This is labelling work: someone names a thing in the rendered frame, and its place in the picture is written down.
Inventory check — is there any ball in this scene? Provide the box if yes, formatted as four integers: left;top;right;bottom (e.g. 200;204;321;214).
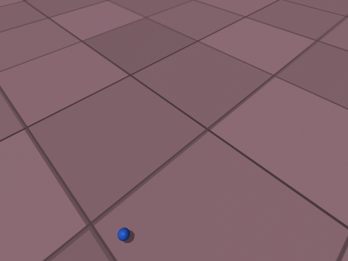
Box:
117;228;130;241

